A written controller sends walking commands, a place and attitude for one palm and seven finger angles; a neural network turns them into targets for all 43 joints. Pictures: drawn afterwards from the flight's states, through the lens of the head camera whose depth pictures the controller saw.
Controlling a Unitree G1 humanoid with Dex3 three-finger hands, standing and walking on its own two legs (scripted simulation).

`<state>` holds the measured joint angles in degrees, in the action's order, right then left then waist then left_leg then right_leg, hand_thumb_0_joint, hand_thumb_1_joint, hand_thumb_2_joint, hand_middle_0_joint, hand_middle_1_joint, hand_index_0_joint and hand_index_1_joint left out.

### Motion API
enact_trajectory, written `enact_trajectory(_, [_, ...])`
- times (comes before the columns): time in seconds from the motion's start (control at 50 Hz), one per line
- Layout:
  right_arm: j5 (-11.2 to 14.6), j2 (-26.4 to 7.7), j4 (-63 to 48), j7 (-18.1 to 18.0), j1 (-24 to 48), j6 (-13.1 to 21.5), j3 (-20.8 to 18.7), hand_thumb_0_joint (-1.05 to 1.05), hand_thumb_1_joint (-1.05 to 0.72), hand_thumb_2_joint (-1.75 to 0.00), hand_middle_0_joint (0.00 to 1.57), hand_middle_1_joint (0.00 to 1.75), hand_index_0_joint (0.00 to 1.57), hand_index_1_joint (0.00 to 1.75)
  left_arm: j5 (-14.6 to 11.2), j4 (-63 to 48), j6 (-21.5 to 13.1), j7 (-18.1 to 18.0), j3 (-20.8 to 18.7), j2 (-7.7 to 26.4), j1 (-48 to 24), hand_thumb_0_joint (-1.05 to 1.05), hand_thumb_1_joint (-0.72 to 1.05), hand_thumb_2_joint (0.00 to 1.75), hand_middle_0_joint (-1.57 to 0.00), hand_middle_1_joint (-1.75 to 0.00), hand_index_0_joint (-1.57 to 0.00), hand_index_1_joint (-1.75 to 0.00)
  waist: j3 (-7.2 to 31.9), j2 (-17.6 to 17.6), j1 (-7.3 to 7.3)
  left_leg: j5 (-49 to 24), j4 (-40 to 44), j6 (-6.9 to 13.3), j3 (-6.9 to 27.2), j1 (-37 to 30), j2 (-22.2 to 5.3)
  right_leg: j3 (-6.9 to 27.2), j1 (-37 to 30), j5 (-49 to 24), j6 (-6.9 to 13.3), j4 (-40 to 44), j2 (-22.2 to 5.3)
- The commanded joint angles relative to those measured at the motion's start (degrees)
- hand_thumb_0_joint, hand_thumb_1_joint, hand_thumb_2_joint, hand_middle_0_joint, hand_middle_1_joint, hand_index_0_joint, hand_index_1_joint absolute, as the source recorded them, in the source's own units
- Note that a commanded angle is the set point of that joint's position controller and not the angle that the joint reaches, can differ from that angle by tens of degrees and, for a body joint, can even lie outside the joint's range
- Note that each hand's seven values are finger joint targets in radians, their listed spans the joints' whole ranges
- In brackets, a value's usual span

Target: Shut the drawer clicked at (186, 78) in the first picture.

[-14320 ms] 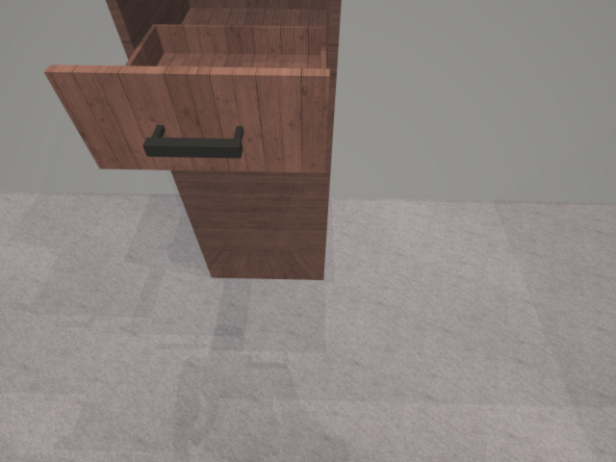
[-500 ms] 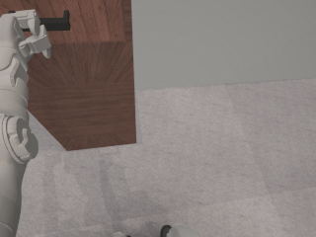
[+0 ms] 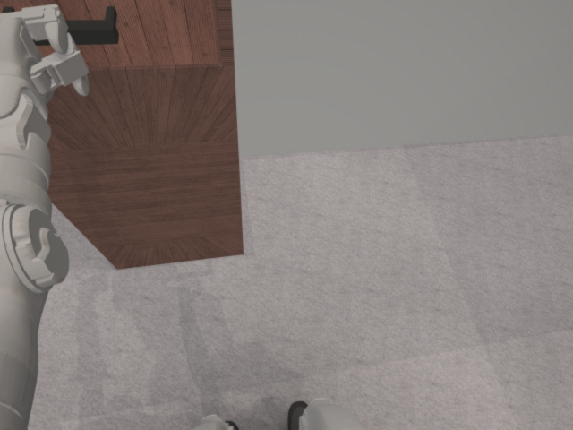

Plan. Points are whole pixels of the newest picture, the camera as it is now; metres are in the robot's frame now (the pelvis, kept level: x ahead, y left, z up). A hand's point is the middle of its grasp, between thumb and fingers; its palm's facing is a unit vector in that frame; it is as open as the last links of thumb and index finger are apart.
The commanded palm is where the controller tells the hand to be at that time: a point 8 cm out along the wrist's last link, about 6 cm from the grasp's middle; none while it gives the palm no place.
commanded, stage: pull the fist back off the drawer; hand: left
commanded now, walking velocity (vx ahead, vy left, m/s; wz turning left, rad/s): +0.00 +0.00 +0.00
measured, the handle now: (59, 23) +0.63 +0.22 +0.16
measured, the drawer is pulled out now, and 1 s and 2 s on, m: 0.00 0.00 0.00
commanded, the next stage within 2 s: draw the hand back to the body in 0.34 s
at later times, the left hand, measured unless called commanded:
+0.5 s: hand (75, 77) +0.52 +0.19 +0.16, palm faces +0.07 -1.00 +0.01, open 3.3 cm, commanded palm +0.48 +0.23 +0.16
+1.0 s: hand (23, 180) +0.37 +0.20 +0.18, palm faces +0.12 -0.99 -0.10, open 3.3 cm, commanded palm +0.33 +0.25 +0.18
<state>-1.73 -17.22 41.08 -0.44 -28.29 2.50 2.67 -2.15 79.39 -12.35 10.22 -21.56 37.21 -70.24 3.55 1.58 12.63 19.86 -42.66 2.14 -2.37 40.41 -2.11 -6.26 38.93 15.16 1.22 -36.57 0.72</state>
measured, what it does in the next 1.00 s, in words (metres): stands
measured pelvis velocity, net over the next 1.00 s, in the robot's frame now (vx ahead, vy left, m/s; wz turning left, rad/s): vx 0.02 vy -0.01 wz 0.00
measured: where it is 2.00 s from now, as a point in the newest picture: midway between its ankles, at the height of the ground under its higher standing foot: outside the picture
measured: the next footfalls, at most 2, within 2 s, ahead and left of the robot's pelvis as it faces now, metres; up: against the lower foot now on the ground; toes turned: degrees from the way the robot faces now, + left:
none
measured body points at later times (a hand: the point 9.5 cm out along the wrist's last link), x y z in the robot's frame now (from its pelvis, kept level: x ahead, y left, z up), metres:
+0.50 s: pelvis +0.03 +0.00 +0.01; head +0.10 +0.00 +0.46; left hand +0.51 +0.24 +0.16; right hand +0.05 -0.27 -0.11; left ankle +0.00 +0.09 -0.71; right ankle +0.02 -0.11 -0.71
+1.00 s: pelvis +0.02 -0.01 +0.02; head +0.01 -0.03 +0.47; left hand +0.36 +0.26 +0.18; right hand +0.18 -0.25 -0.07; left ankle +0.00 +0.09 -0.71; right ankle +0.02 -0.11 -0.71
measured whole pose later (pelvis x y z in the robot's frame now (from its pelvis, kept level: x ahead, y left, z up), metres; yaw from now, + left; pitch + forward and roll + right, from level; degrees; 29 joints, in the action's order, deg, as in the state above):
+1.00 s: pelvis +0.02 -0.01 +0.02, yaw +0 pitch +1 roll -1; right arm 3.4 -15.2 35.0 -3.6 -13.2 3.6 2.5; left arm -11.3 18.4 0.5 9.0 -15.3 19.3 -16.7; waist 2.5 3.3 -0.1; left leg 17.6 -29.3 1.3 -3.8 12.5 -0.9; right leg -4.6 13.5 15.0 1.6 -27.6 0.4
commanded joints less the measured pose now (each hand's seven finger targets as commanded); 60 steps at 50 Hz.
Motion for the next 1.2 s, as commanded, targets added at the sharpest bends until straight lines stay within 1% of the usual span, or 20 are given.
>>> enact_trajectory(0.0, [0.68,-10.15,-2.42,-0.42,-10.30,0.60,-4.00,0.00,-0.90,-0.90,0.20,0.30,0.20,0.30,-1.05,-17.34,-4.68,0.58,-0.88,9.42,-27.76,0.00,0.90,0.90,-1.40,-1.60,-1.40,-1.60,25.59,8.82,0.97,-15.36,5.00,-0.31,5.56,-22.07,-0.26,5.03,-7.62,-8.64,-0.22,3.99,1.32])
enact_trajectory(0.02, [0.75,-10.27,-2.67,-0.47,-10.37,0.38,-4.11,0.00,-0.90,-0.90,0.20,0.30,0.20,0.30,-1.14,-17.77,-4.78,0.64,-2.70,11.21,-26.15,0.00,0.90,0.90,-1.40,-1.60,-1.40,-1.60,25.68,7.09,0.07,-15.78,5.11,-0.26,5.63,-21.39,-0.29,4.92,-8.90,-9.21,-0.16,3.80,1.37])
enact_trajectory(0.1, [1.32,-9.52,-3.90,-0.42,-8.95,-0.17,-4.38,0.00,-0.90,-0.90,0.20,0.30,0.20,0.30,-2.24,-20.47,-4.53,1.25,-2.63,9.12,-19.99,0.00,0.90,0.90,-1.40,-1.60,-1.40,-1.60,24.77,6.71,-1.64,-18.41,5.69,-0.21,4.39,-21.83,-0.25,4.84,-11.63,-12.85,-0.09,3.77,1.42])
enact_trajectory(0.14, [1.60,-9.54,-5.10,-0.60,-8.05,-0.53,-4.54,0.00,-0.90,-0.90,0.20,0.30,0.20,0.30,-2.70,-23.17,-4.48,1.27,-5.88,12.41,-15.75,0.00,0.90,0.90,-1.40,-1.60,-1.40,-1.60,26.58,6.02,-3.61,-20.33,6.10,-0.13,3.68,-21.46,-0.14,5.10,-15.33,-15.73,-0.02,3.36,1.36])
enact_trajectory(0.18, [1.89,-8.96,-6.23,-0.49,-7.20,-0.89,-4.66,0.00,-0.90,-0.90,0.20,0.30,0.20,0.30,-2.85,-25.54,-4.38,1.18,-5.44,10.73,-11.09,0.00,0.90,0.90,-1.40,-1.60,-1.40,-1.60,26.46,4.44,-4.51,-23.62,6.26,0.12,3.10,-22.00,-0.11,4.99,-17.24,-19.08,-0.05,3.20,1.47])
enact_trajectory(0.22, [2.24,-8.44,-7.02,-0.32,-5.74,-1.05,-4.82,0.00,-0.90,-0.90,0.20,0.30,0.20,0.30,-3.59,-28.54,-3.89,1.22,-3.64,7.31,-8.34,0.00,0.90,0.90,-1.40,-1.60,-1.40,-1.60,24.90,4.72,-4.95,-24.64,6.70,0.12,2.63,-22.90,-0.14,4.84,-17.53,-20.20,-0.14,3.51,1.42])
enact_trajectory(0.26, [2.54,-8.74,-6.92,-0.70,-5.02,-1.40,-4.97,0.00,-0.90,-0.90,0.20,0.30,0.20,0.30,-4.17,-30.26,-3.39,0.75,-6.02,10.25,-8.34,0.00,0.90,0.90,-1.40,-1.60,-1.40,-1.60,24.06,3.47,-5.11,-24.98,6.86,0.35,2.18,-22.48,-0.09,5.20,-19.25,-21.61,-0.13,3.87,1.35])
enact_trajectory(0.34, [2.84,-8.05,-6.75,-1.07,-3.73,-1.24,-5.00,0.00,-0.90,-0.90,0.20,0.30,0.20,0.30,-4.32,-32.86,-2.97,0.77,-5.33,8.86,-8.30,0.00,0.90,0.90,-1.40,-1.60,-1.40,-1.60,23.89,3.18,-5.01,-26.87,7.04,0.33,1.83,-24.08,0.01,5.32,-20.48,-24.13,-0.30,3.89,1.11])
enact_trajectory(0.38, [3.03,-7.64,-6.72,-1.16,-3.04,-1.19,-5.05,0.00,-0.90,-0.90,0.20,0.30,0.20,0.30,-4.46,-34.34,-3.09,0.99,-3.28,5.94,-7.62,0.00,0.90,0.90,-1.40,-1.60,-1.40,-1.60,24.03,5.61,-4.98,-30.90,6.68,0.21,2.02,-27.06,-0.14,5.25,-19.27,-25.18,-0.20,3.77,1.07])
enact_trajectory(0.42, [3.16,-7.58,-6.01,-1.24,-2.54,-1.11,-4.98,0.00,-0.90,-0.90,0.20,0.30,0.20,0.30,-5.07,-33.40,-2.51,1.33,-1.45,3.67,-8.43,0.00,0.90,0.90,-1.40,-1.60,-1.40,-1.60,22.72,4.96,-4.25,-30.03,6.65,-0.03,2.38,-27.64,-0.26,5.02,-17.89,-23.99,-0.26,4.09,1.02])
enact_trajectory(0.46, [3.33,-7.71,-6.70,-1.27,-1.82,-1.11,-5.07,0.00,-0.90,-0.90,0.20,0.30,0.20,0.30,-6.00,-32.72,-1.53,1.90,-1.81,2.47,-2.65,0.00,0.90,0.90,-1.40,-1.60,-1.40,-1.60,23.15,2.87,-5.59,-30.90,6.98,0.13,2.18,-27.61,-0.11,4.90,-19.57,-24.84,-0.08,4.15,1.00])
enact_trajectory(0.56, [4.32,-7.10,-10.05,-1.11,2.47,-1.15,-4.96,0.00,-0.90,-0.90,0.20,0.30,0.20,0.30,-8.30,-43.41,0.65,2.79,-1.08,0.51,8.46,0.00,0.90,0.90,-1.40,-1.60,-1.40,-1.60,23.88,3.02,-8.50,-35.06,8.31,0.24,1.55,-28.88,0.08,4.94,-25.27,-29.44,0.01,4.64,0.41])
enact_trajectory(0.72, [5.22,-5.94,-12.89,-2.10,9.97,0.63,-4.34,0.00,-0.90,-0.90,0.20,0.30,0.20,0.30,-10.87,-63.53,5.00,1.51,-0.69,-1.99,20.31,0.00,0.90,0.90,-1.40,-1.60,-1.40,-1.60,20.11,1.91,-10.62,-31.16,12.44,0.04,1.55,-31.49,0.17,4.61,-29.82,-27.69,0.04,7.28,-0.09])
enact_trajectory(0.78, [5.45,-5.49,-13.06,-2.77,12.80,1.59,-3.65,0.00,-0.90,-0.90,0.20,0.30,0.20,0.30,-11.24,-66.78,6.83,1.62,0.09,-3.01,22.04,0.00,0.90,0.90,-1.40,-1.60,-1.40,-1.60,16.36,3.32,-10.61,-25.63,13.88,-0.03,1.38,-31.53,0.60,4.59,-29.39,-24.19,0.30,8.57,-0.29])
enact_trajectory(0.92, [6.31,-4.96,-14.04,-4.26,18.69,4.15,-2.53,0.00,-0.90,-0.90,0.20,0.30,0.20,0.30,-13.33,-72.22,11.07,3.36,2.48,-6.76,31.42,0.00,0.90,0.90,-1.40,-1.60,-1.40,-1.60,10.29,0.96,-11.73,-16.84,16.90,-0.16,2.34,-31.81,0.95,4.09,-28.43,-15.83,0.51,11.22,-0.62])
enact_trajectory(0.94, [4.91,-4.62,-14.63,-3.68,20.18,4.87,-3.00,0.00,-0.90,-0.90,0.20,0.30,0.20,0.30,-6.86,-80.15,7.46,-3.66,4.74,-3.56,33.58,0.00,0.90,0.90,-1.40,-1.60,-1.40,-1.60,5.07,1.98,-13.28,-14.35,18.64,0.09,1.30,-31.72,1.33,5.66,-27.38,-11.38,0.61,14.08,-1.65])
enact_trajectory(0.98, [4.55,-4.08,-13.43,-3.31,21.16,4.90,-2.72,0.00,-0.90,-0.90,0.20,0.30,0.20,0.30,-5.40,-80.44,6.27,-9.41,6.84,-8.76,42.13,0.00,0.90,0.90,-1.40,-1.60,-1.40,-1.60,3.85,0.10,-13.08,-12.16,20.71,-0.22,1.84,-32.33,0.89,5.34,-28.68,-8.91,0.66,15.17,-1.43])
enact_trajectory(1.0, [4.51,-4.02,-13.24,-3.19,21.26,4.64,-2.83,0.00,-0.90,-0.90,0.20,0.30,0.20,0.30,-4.93,-81.74,5.97,-10.98,6.46,-8.92,45.55,0.00,0.90,0.90,-1.40,-1.60,-1.40,-1.60,4.77,-0.69,-13.21,-13.47,21.15,-0.25,1.77,-33.13,0.73,5.19,-30.43,-10.21,0.64,15.08,-1.36])
enact_trajectory(1.06, [3.96,-3.95,-12.69,-3.21,22.21,3.98,-3.06,0.00,-0.90,-0.90,0.20,0.30,0.20,0.30,-3.66,-86.48,4.98,-13.77,3.90,-6.38,49.85,0.00,0.90,0.90,-1.40,-1.60,-1.40,-1.60,6.31,-1.93,-13.72,-15.17,21.66,-0.01,0.91,-34.49,0.90,5.78,-33.69,-12.37,0.26,16.11,-1.45])
enact_trajectory(1.18, [3.25,-2.61,-12.88,-3.40,24.65,3.92,-2.86,0.00,-0.90,-0.90,0.20,0.30,0.20,0.30,-2.38,-95.12,3.50,-15.98,3.78,-7.31,54.82,0.00,0.90,0.90,-1.40,-1.60,-1.40,-1.60,4.61,2.58,-13.93,-15.19,23.55,-0.12,0.80,-37.26,1.32,6.00,-35.12,-11.38,0.24,18.29,-1.35])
